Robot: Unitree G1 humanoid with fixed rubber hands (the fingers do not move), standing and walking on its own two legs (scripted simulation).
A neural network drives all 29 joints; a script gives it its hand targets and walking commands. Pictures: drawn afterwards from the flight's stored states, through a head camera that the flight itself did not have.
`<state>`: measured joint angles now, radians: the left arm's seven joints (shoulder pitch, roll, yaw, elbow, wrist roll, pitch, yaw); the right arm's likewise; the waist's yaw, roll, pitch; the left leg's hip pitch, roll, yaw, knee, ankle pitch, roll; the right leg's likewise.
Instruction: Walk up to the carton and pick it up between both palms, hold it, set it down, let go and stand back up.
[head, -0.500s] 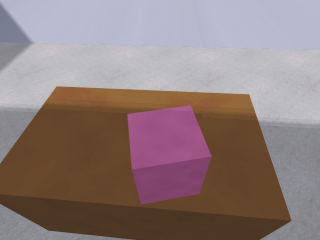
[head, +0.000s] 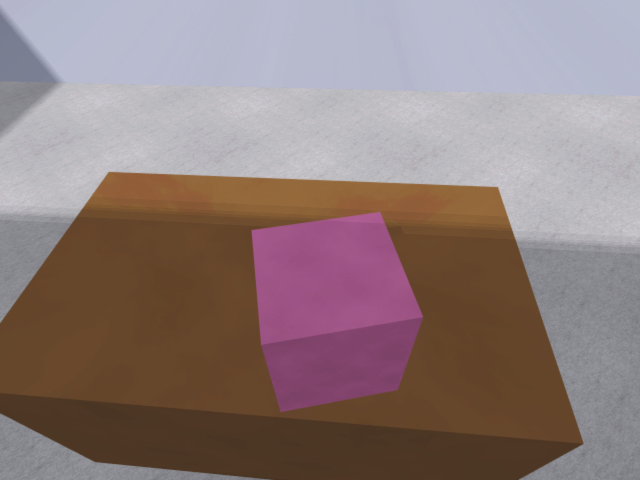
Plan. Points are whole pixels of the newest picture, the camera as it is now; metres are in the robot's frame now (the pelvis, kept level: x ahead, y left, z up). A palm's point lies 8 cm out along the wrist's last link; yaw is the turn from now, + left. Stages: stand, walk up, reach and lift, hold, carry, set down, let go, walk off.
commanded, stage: stand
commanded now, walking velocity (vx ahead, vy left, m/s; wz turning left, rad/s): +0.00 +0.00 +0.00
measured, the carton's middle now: (329, 314) +0.40 +0.01 -0.09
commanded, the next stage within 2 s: none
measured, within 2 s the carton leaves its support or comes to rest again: neither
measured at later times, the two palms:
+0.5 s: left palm out of the picture +0.08 +0.28 -0.12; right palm out of the picture +0.08 -0.29 -0.13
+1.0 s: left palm out of the picture +0.07 +0.28 -0.12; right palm out of the picture +0.07 -0.29 -0.13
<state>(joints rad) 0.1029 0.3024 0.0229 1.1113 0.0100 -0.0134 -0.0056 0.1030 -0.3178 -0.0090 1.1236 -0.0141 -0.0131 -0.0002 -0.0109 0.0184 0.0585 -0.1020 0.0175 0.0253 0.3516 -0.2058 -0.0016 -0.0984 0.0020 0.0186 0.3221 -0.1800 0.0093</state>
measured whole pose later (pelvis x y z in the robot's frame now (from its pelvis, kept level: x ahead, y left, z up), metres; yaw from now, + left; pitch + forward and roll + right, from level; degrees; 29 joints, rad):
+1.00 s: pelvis +0.00 -0.01 +0.00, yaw +0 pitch -3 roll +0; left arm 0.11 0.31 0.03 1.12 0.01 -0.01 0.00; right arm 0.11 -0.32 0.00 1.11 -0.02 -0.02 0.00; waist -0.01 0.02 0.06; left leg -0.08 0.03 0.02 0.33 -0.20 -0.01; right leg -0.08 0.01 0.01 0.31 -0.18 0.00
